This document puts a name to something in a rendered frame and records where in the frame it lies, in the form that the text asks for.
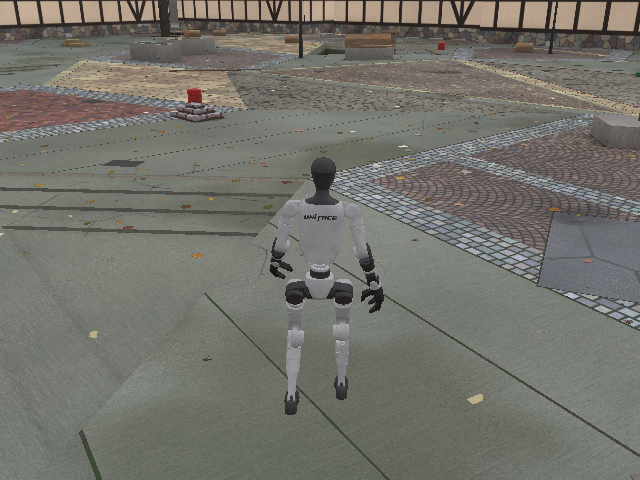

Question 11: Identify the robot left thigh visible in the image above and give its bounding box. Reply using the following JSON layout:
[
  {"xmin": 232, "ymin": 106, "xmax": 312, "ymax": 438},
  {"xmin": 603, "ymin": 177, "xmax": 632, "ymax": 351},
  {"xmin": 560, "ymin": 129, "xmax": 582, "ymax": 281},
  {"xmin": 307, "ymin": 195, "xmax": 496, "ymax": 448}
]
[{"xmin": 285, "ymin": 279, "xmax": 306, "ymax": 348}]

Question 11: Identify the robot left hand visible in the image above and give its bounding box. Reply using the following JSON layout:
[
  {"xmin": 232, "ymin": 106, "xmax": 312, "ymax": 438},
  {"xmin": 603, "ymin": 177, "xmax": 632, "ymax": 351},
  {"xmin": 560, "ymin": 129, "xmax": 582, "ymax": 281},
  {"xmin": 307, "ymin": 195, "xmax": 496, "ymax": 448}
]
[{"xmin": 269, "ymin": 262, "xmax": 293, "ymax": 279}]

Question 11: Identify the robot right forearm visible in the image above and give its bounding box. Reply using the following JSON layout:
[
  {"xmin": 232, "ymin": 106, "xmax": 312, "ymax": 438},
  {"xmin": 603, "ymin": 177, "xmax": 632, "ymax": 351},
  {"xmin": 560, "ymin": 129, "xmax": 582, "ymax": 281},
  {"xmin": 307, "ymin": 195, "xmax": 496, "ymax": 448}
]
[{"xmin": 359, "ymin": 243, "xmax": 381, "ymax": 290}]

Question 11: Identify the robot left upper arm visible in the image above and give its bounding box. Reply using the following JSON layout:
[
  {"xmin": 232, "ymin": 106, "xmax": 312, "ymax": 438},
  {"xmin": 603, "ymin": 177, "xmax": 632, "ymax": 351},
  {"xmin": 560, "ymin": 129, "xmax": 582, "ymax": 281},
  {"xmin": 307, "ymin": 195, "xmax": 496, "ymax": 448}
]
[{"xmin": 274, "ymin": 200, "xmax": 302, "ymax": 253}]

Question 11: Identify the robot right hand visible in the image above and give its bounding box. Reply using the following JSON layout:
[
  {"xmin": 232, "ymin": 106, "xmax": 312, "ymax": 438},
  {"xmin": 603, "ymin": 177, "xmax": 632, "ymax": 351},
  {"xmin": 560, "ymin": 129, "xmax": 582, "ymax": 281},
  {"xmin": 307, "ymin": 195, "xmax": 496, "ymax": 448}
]
[{"xmin": 361, "ymin": 287, "xmax": 384, "ymax": 313}]

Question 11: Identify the robot right upper arm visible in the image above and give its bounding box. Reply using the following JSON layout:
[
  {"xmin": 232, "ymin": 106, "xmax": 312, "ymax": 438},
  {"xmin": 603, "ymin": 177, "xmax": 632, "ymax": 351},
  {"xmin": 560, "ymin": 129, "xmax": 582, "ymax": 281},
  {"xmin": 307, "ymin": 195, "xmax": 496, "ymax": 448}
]
[{"xmin": 343, "ymin": 202, "xmax": 369, "ymax": 259}]

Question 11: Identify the right robot foot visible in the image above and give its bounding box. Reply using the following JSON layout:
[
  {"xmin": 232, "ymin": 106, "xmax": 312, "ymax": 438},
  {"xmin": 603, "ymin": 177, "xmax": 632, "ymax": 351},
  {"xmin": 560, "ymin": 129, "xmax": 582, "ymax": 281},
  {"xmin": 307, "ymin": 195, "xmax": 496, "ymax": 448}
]
[{"xmin": 334, "ymin": 375, "xmax": 348, "ymax": 400}]

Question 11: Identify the robot left forearm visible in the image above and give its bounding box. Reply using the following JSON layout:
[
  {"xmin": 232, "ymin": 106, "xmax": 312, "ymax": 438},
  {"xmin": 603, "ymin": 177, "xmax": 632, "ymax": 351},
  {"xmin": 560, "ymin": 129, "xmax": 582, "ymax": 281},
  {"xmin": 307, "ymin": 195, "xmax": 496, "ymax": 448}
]
[{"xmin": 270, "ymin": 237, "xmax": 285, "ymax": 267}]

